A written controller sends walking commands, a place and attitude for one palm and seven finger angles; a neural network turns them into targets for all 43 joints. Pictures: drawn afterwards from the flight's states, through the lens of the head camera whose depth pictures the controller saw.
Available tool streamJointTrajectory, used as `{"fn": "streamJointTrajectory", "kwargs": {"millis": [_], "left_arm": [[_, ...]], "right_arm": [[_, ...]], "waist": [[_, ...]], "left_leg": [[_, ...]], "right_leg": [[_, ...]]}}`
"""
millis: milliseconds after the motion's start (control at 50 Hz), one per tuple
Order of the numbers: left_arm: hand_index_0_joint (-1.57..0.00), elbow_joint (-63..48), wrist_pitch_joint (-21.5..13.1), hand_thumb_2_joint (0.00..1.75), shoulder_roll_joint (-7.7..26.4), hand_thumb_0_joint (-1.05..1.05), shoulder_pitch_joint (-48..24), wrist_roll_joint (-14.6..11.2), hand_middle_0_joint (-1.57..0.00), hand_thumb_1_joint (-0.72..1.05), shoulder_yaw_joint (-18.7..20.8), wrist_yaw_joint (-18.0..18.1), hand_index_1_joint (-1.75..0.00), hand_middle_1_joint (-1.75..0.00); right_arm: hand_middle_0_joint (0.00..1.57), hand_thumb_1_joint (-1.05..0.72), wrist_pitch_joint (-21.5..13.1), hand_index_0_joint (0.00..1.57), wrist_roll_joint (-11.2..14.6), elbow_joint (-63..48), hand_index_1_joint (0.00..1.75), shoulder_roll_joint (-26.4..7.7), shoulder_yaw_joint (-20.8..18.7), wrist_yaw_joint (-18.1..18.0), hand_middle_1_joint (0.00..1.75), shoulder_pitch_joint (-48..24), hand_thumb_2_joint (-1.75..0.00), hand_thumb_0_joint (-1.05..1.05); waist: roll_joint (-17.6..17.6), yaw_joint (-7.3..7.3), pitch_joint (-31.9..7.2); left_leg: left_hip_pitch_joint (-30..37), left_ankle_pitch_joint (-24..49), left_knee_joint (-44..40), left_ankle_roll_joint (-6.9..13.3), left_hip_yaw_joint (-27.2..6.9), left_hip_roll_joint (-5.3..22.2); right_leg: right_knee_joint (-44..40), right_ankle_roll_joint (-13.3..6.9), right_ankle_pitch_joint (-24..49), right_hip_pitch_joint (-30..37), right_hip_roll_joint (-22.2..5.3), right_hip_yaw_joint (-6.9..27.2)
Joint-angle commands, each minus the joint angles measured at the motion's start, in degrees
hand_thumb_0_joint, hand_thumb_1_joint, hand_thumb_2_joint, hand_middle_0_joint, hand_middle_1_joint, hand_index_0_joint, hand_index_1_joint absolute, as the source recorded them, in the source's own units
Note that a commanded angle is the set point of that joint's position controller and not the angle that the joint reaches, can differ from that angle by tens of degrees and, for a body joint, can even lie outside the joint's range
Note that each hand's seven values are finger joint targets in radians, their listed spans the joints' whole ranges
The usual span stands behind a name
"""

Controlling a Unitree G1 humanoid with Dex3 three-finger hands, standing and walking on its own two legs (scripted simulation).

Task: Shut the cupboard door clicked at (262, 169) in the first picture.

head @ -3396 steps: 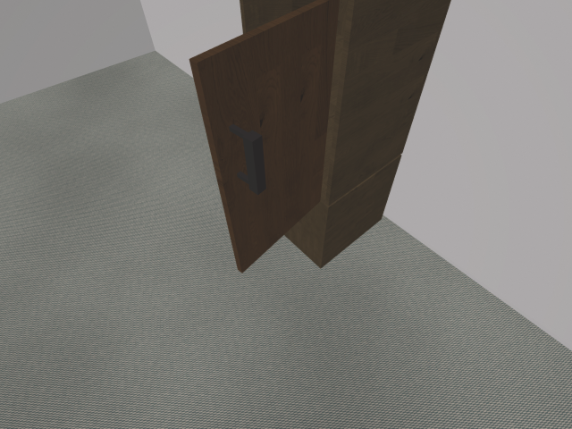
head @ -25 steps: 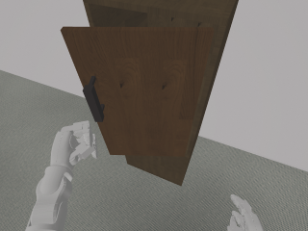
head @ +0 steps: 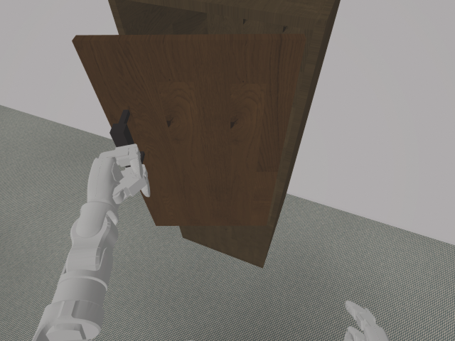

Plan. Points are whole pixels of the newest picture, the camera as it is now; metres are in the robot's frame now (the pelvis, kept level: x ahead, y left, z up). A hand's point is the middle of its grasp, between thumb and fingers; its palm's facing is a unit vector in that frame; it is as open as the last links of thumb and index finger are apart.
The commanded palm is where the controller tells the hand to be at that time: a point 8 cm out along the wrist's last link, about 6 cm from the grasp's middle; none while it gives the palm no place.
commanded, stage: bring the fist close to the handle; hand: left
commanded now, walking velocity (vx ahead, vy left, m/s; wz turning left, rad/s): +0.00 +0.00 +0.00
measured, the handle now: (131, 145) +0.46 +0.21 +0.08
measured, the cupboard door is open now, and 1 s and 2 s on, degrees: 22 13 0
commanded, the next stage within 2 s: push the door shut along its arc in 0.34 s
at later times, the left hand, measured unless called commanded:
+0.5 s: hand (141, 180) +0.36 +0.17 +0.09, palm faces +0.03 -1.00 -0.02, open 3.1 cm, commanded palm +0.34 +0.22 +0.09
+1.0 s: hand (148, 154) +0.43 +0.17 +0.09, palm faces -0.10 -0.99 -0.03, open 3.1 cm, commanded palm +0.42 +0.21 +0.09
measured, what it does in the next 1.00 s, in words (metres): stands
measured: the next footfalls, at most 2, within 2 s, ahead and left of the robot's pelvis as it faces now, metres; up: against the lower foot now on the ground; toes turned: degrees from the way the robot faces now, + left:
none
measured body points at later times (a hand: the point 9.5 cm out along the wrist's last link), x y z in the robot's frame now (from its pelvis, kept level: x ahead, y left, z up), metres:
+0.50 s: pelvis +0.00 +0.00 +0.00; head +0.03 -0.01 +0.45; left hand +0.36 +0.22 +0.09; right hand +0.13 -0.25 -0.10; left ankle +0.02 +0.11 -0.71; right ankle +0.00 -0.10 -0.71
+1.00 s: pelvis -0.01 +0.01 -0.01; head +0.05 +0.00 +0.44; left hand +0.43 +0.22 +0.10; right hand +0.07 -0.26 -0.12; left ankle +0.02 +0.11 -0.71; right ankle +0.00 -0.10 -0.71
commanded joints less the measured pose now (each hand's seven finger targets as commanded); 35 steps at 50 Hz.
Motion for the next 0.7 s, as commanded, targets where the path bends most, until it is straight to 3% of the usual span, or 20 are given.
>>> {"fn": "streamJointTrajectory", "kwargs": {"millis": [0, 40, 60, 100, 160, 220, 260, 300, 320, 360, 420, 460, 520, 560, 600, 660, 680], "left_arm": [[-1.3, -12.6, -4.7, 0.9, 9.4, 0.0, -15.0, -0.9, -1.3, 0.9, 3.5, -0.4, -1.5, -1.5], [-1.3, -12.2, -4.9, 0.9, 9.0, 0.0, -12.3, -1.3, -1.3, 0.9, 3.8, -0.5, -1.5, -1.5], [-1.3, -11.8, -5.1, 0.9, 10.9, 0.0, -11.1, -1.3, -1.3, 0.9, 5.5, -0.4, -1.5, -1.5], [-1.3, -12.9, -5.2, 0.9, 8.1, 0.0, -14.0, -1.3, -1.3, 0.9, 2.5, -0.5, -1.5, -1.5], [-1.3, -14.1, -5.9, 0.9, 11.0, 0.0, -13.9, -1.1, -1.3, 0.9, 4.9, -0.1, -1.5, -1.5], [-1.3, -15.1, -6.5, 0.9, 8.6, 0.0, -16.3, -1.1, -1.3, 0.9, 2.4, -0.3, -1.5, -1.5], [-1.3, -13.1, -6.6, 0.9, 10.5, 0.0, -16.5, -1.3, -1.3, 0.9, 3.9, -0.3, -1.5, -1.5], [-1.3, -12.2, -6.4, 0.9, 9.4, 0.0, -17.6, -1.2, -1.3, 0.9, 2.7, -0.7, -1.5, -1.5], [-1.3, -11.2, -6.2, 0.9, 9.2, 0.0, -19.3, -1.1, -1.3, 0.9, 2.2, -0.9, -1.5, -1.5], [-1.3, -10.7, -6.3, 0.9, 10.0, 0.0, -20.4, -1.1, -1.3, 0.9, 2.7, -0.8, -1.5, -1.5], [-1.3, -9.6, -6.0, 0.9, 8.8, 0.0, -21.5, -1.2, -1.3, 0.9, 1.7, -0.9, -1.5, -1.5], [-1.3, -8.3, -6.0, 0.9, 10.4, 0.0, -21.2, -0.7, -1.3, 0.9, 2.5, -1.0, -1.5, -1.5], [-1.3, -5.4, -6.0, 0.9, 10.7, 0.0, -26.5, -0.6, -1.3, 0.9, 2.2, -1.7, -1.5, -1.5], [-1.3, -3.9, -6.3, 0.9, 13.2, 0.0, -28.1, -0.3, -1.3, 0.9, 3.6, -2.2, -1.5, -1.5], [-1.3, -2.6, -6.5, 0.9, 10.0, 0.0, -32.1, -0.1, -1.3, 0.9, 0.5, -2.8, -1.5, -1.5], [-1.3, 1.8, -6.5, 0.9, 13.6, 0.0, -32.2, -0.5, -1.3, 0.9, 3.8, -3.5, -1.5, -1.5], [-1.3, 2.5, -6.7, 0.9, 12.8, 0.0, -34.8, -0.5, -1.3, 0.9, 2.6, -4.1, -1.5, -1.5]], "right_arm": [[0.2, -0.9, -2.0, 0.2, 0.1, -8.2, 0.3, -7.2, -3.1, 0.2, 0.3, -1.4, -0.9, 0.0], [0.2, -0.9, -1.8, 0.2, 0.2, -8.4, 0.3, -7.2, -3.2, 0.5, 0.3, -1.1, -0.9, 0.0], [0.2, -0.9, -1.6, 0.2, 0.1, -8.4, 0.3, -7.6, -3.4, 0.3, 0.3, -0.9, -0.9, 0.0], [0.2, -0.9, -1.4, 0.2, 0.4, -8.5, 0.3, -7.2, -3.2, 0.4, 0.3, -1.4, -0.9, 0.0], [0.2, -0.9, -1.1, 0.2, 0.1, -8.4, 0.3, -7.7, -3.5, 0.1, 0.3, -1.2, -0.9, 0.0], [0.2, -0.9, -1.4, 0.2, 0.3, -8.0, 0.3, -7.1, -3.3, 0.0, 0.3, -1.9, -0.9, 0.0], [0.2, -0.9, -1.4, 0.2, 0.2, -7.4, 0.3, -7.6, -3.2, -0.4, 0.3, -1.6, -0.9, 0.0], [0.2, -0.9, -1.3, 0.2, 0.3, -7.4, 0.3, -7.3, -3.0, -0.4, 0.3, -2.3, -0.9, 0.0], [0.2, -0.9, -1.3, 0.2, 0.4, -7.0, 0.3, -7.4, -3.0, -0.5, 0.3, -2.1, -0.9, 0.0], [0.2, -0.9, -1.3, 0.2, 0.3, -7.1, 0.3, -7.7, -3.1, -0.8, 0.3, -1.9, -0.9, 0.0], [0.2, -0.9, -1.4, 0.2, 0.4, -7.0, 0.3, -7.4, -2.9, -0.6, 0.3, -2.1, -0.9, 0.0], [0.2, -0.9, -1.3, 0.2, 0.2, -7.1, 0.3, -7.9, -3.0, -0.6, 0.3, -1.4, -0.9, 0.0], [0.2, -0.9, -1.1, 0.2, 0.3, -6.5, 0.3, -7.8, -2.8, -0.7, 0.3, -1.3, -0.9, 0.0], [0.2, -0.9, -0.8, 0.2, 0.2, -6.3, 0.3, -8.3, -2.8, -0.9, 0.3, -0.6, -0.9, 0.0], [0.2, -0.9, -0.8, 0.2, 0.4, -6.2, 0.3, -7.8, -2.6, -0.7, 0.3, -0.6, -0.9, 0.0], [0.2, -0.9, -0.5, 0.2, 0.1, -5.8, 0.3, -8.6, -2.9, -0.7, 0.3, 0.9, -0.9, 0.0], [0.2, -0.9, -0.4, 0.2, 0.2, -5.6, 0.3, -8.4, -2.8, -0.7, 0.3, 0.9, -0.9, 0.0]], "waist": [[-0.8, 1.22, -18.6], [-2.1, 1.61, -17.7], [-3.9, 1.53, -17.0], [-3.1, 0.45, -14.8], [-2.8, 0.79, -16.0], [-0.9, 0.03, -15.6], [-3.3, -0.18, -14.5], [-0.8, -0.35, -14.2], [-1.9, -0.83, -13.6], [-2.4, -0.73, -14.5], [-0.6, -0.6, -15.3], [-2.5, -0.74, -16.2], [-2.3, -1.45, -14.8], [-1.7, -1.22, -15.9], [0.7, -2.13, -16.1], [-1.9, -1.62, -17.3], [-2.8, -2.59, -17.5]], "left_leg": [[10.1, 16.4, -4.8, 0.6, -1.9, -1.0], [9.8, 16.5, -5.1, 0.6, -1.9, -1.0], [9.0, 16.6, -5.0, 0.8, -1.8, -0.9], [8.7, 14.0, -5.5, 0.8, -1.5, -1.0], [9.1, 14.1, -5.3, 1.0, -1.5, -1.1], [10.1, 12.3, -5.7, 0.9, -1.7, -1.0], [9.0, 10.9, -5.5, 1.1, -1.9, -1.0], [9.1, 10.2, -5.7, 0.9, -1.8, -1.1], [8.9, 9.3, -5.9, 0.8, -2.3, -1.0], [9.0, 9.1, -5.5, 1.0, -2.3, -1.1], [9.9, 9.6, -5.7, 0.8, -2.6, -1.0], [10.0, 10.8, -5.4, 0.9, -2.8, -0.9], [9.2, 9.4, -5.2, 0.9, -2.8, -1.0], [9.1, 10.2, -4.9, 0.9, -2.9, -1.0], [10.3, 10.7, -5.0, 0.6, -3.2, -0.9], [8.9, 11.2, -4.3, 0.8, -3.3, -1.1], [8.7, 11.1, -4.2, 0.9, -3.2, -1.0]], "right_leg": [[-5.6, 0.6, 22.9, 7.7, -0.1, 2.6], [-5.8, 0.7, 23.3, 7.9, 0.2, 2.5], [-6.1, 0.8, 23.4, 8.4, 0.2, 2.5], [-6.6, 1.1, 21.3, 6.5, 0.1, 2.6], [-6.8, 1.0, 21.0, 7.7, 0.1, 3.1], [-7.0, 0.9, 18.7, 5.7, 0.2, 2.7], [-7.7, 1.0, 16.9, 5.8, 0.2, 3.1], [-7.7, 0.9, 16.3, 4.9, 0.0, 3.2], [-7.7, 0.9, 15.1, 4.2, 0.1, 2.8], [-7.8, 1.0, 14.4, 4.6, 0.1, 3.1], [-7.4, 0.7, 15.1, 4.1, 0.1, 2.7], [-7.0, 0.8, 16.2, 4.8, 0.2, 2.5], [-7.0, 0.9, 15.4, 3.1, 0.1, 2.8], [-6.6, 0.6, 15.8, 3.9, 0.1, 3.0], [-6.1, 0.4, 16.1, 2.0, 0.1, 2.4], [-5.9, 0.5, 16.9, 3.2, 0.3, 2.7], [-5.9, 0.7, 17.3, 3.0, 0.1, 2.8]]}}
